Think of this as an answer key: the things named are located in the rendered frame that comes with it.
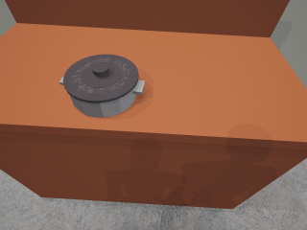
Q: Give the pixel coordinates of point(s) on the pot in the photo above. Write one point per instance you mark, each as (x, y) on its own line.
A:
(108, 109)

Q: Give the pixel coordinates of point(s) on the knob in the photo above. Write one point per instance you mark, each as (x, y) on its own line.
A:
(100, 69)

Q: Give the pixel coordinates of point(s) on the lid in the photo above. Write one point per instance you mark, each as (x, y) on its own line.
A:
(80, 82)

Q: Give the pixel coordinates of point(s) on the table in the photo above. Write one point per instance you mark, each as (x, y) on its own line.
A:
(221, 116)

